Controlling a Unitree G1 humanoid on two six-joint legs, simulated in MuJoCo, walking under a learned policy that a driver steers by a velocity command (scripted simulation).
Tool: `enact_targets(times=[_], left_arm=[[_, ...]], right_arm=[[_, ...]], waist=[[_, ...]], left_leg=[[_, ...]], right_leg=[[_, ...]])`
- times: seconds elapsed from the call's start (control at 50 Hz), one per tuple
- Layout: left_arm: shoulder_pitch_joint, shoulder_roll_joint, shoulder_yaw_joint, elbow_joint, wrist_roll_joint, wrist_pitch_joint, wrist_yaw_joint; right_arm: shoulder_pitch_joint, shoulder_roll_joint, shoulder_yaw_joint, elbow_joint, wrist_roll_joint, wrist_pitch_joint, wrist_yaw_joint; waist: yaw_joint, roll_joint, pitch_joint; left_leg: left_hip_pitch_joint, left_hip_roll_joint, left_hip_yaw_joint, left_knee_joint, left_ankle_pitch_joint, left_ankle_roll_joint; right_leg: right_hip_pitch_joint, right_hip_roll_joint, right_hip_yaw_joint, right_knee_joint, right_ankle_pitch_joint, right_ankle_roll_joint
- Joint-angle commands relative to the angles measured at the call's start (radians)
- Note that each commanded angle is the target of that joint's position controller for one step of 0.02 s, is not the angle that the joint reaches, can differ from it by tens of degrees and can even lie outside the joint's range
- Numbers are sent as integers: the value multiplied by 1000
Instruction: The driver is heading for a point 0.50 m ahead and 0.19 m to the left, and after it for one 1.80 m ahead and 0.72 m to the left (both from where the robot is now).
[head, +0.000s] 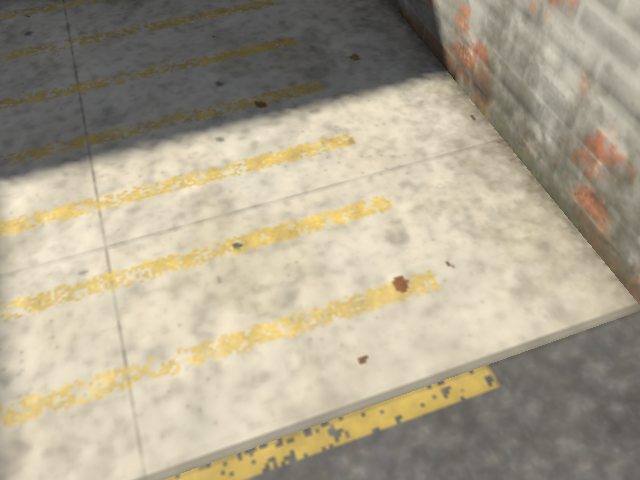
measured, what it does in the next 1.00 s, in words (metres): walks ahead, turning left: left foot, then right foot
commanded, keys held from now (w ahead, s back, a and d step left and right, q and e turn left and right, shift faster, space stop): w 0.06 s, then w+q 0.94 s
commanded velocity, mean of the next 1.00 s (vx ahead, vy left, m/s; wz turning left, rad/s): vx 0.50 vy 0.00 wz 0.42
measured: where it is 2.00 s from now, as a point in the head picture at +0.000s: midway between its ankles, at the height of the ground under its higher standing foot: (184, 270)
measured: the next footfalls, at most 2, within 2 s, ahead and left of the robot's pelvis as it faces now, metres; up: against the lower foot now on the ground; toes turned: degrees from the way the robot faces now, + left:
left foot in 0.10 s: +0.25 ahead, +0.09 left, +0.00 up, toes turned +4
right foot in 0.66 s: +0.56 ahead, -0.04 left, +0.00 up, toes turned +18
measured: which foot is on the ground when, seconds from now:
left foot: up 0.00-0.08, down 0.10-0.68, up 0.70-1.00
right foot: down 0.00-0.10, up 0.12-0.64, down 0.66-1.00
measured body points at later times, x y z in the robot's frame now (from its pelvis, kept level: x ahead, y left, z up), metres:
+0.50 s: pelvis +0.27 +0.04 +0.01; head +0.30 +0.06 +0.46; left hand +0.43 +0.30 -0.10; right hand +0.28 -0.23 -0.12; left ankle +0.21 +0.09 -0.74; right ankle +0.46 -0.11 -0.68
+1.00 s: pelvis +0.54 +0.06 +0.01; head +0.57 +0.06 +0.46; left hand +0.42 +0.30 -0.12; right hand +0.81 -0.10 -0.10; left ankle +0.57 +0.23 -0.67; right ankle +0.53 -0.05 -0.74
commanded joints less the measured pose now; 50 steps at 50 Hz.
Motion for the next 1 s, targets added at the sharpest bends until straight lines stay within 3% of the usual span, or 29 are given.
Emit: enact_targets(times=[0.02,0.06,0.08,0.1,0.12,0.14,0.16,0.18,0.2,0.24,0.3,0.38,0.46,0.56,0.6,0.64,0.66,0.68,0.7,0.72,0.74,0.76,0.8,0.86,0.94,1.0], left_arm=[[12,162,31,-19,2,-11,12],[-13,183,34,-11,9,-9,18],[-29,197,39,-9,17,-2,19],[-35,197,39,-10,16,4,20],[-5,157,27,-34,14,4,21],[118,59,13,-40,-10,2,3],[24,145,31,-49,16,0,5],[-65,156,34,-77,12,-9,0],[-111,140,29,-88,14,-17,-2],[-110,115,23,-95,32,4,-7],[-140,99,19,-117,39,35,-12],[-329,106,17,-188,35,45,-13],[-454,101,12,-234,26,42,-17],[-565,109,4,-297,15,27,-19],[-507,131,10,-294,12,17,-16],[-308,174,29,-239,11,0,1],[-166,229,47,-217,29,-14,17],[-50,308,63,-225,55,-11,33],[-94,339,77,-217,43,9,29],[-174,222,57,-239,35,18,23],[-224,148,39,-244,25,16,19],[-243,125,31,-239,29,13,16],[-212,123,30,-211,21,-3,17],[-166,137,38,-186,6,-27,8],[-121,138,43,-160,8,-25,6],[-104,149,46,-146,8,-22,6]], right_arm=[[-102,-59,-6,-91,3,-18,-7],[-12,-82,-16,-63,3,-22,-22],[105,-103,-27,-24,2,-27,-31],[271,-125,-39,34,-6,-35,-40],[427,-205,-60,67,-25,-39,-51],[422,-290,-80,75,-22,-35,-46],[324,-237,-74,62,23,-28,-35],[227,-180,-59,44,28,-28,-33],[193,-134,-48,45,22,-32,-30],[183,-104,-37,66,26,-42,-35],[231,-133,-46,85,35,-58,-39],[306,-144,-52,100,35,-52,-42],[378,-149,-56,107,33,-47,-45],[420,-162,-62,100,15,-38,-58],[374,-181,-69,80,13,-36,-66],[318,-199,-74,62,17,-42,-59],[310,-170,-67,47,29,-50,-49],[355,-68,-43,10,54,-55,-49],[429,-90,-45,-13,50,-46,-51],[391,-145,-53,27,24,-26,-58],[318,-138,-52,23,15,-23,-45],[294,-117,-50,15,15,-18,-36],[280,-103,-49,8,-4,5,-17],[212,-90,-44,-28,-3,21,-1],[73,-80,-33,-81,-3,22,14],[-27,-58,-16,-116,1,16,27]], waist=[[-21,-109,79],[-69,-123,22],[-121,-125,-46],[-188,-100,-137],[-223,2,-258],[-130,253,-340],[-120,103,-259],[-92,38,-116],[-76,-29,-58],[-24,-18,-27],[-12,-9,-25],[-59,-7,37],[-110,9,22],[-142,34,19],[-99,48,6],[-6,21,-78],[55,-55,-186],[65,-208,-331],[-6,-379,-364],[-26,-164,-199],[-23,-75,-94],[-41,-87,-53],[-56,-150,-28],[-60,-139,-33],[-41,-125,3],[-21,-128,26]], left_leg=[[59,-40,27,-95,-1,43],[191,-91,41,-123,-79,81],[306,-126,54,-150,-113,102],[516,-128,49,-203,-82,129],[762,79,-186,-205,-185,177],[979,314,-733,-344,-247,328],[903,264,-785,-425,-313,305],[758,239,-616,-433,-278,282],[648,196,-524,-458,-154,264],[513,119,-399,-488,-11,229],[455,85,-338,-520,49,245],[456,56,-334,-563,-10,230],[542,39,-338,-515,68,198],[636,55,-387,-411,231,187],[615,60,-411,-361,276,156],[547,8,-391,-173,384,115],[446,-60,-336,48,269,90],[233,-153,-223,332,-196,63],[32,-205,-158,490,-526,58],[-20,-112,-177,561,-430,62],[-1,-84,-165,527,-342,55],[31,-57,-155,488,-299,46],[62,-32,-137,462,-269,29],[3,-22,-126,456,-209,16],[-81,-9,-96,336,-85,-2],[-26,-12,-45,147,19,5]], right_leg=[[-51,-296,86,12,669,-107],[-5,-299,66,145,936,-84],[11,-286,40,292,1027,-70],[-61,-250,-1,507,960,-52],[-258,-197,-43,816,601,-38],[-627,14,-21,1155,-200,6],[-733,-46,99,1214,-176,-13],[-764,-100,91,1183,-70,-16],[-737,-134,83,1121,-11,-12],[-645,-169,84,1024,10,15],[-636,-174,60,936,18,61],[-750,-186,42,746,169,113],[-772,-160,44,597,282,125],[-744,-115,47,473,238,109],[-617,-98,58,397,183,87],[-325,-61,41,306,146,49],[-103,-179,147,277,80,7],[147,-459,463,244,-88,-47],[169,-561,836,119,-152,-140],[31,-513,707,121,-243,-126],[-97,-447,532,104,-157,-102],[-172,-400,404,79,-25,-77],[-233,-346,251,57,153,-57],[-212,-353,151,35,322,-77],[-185,-337,21,9,394,-81],[-187,-316,-68,9,411,-63]])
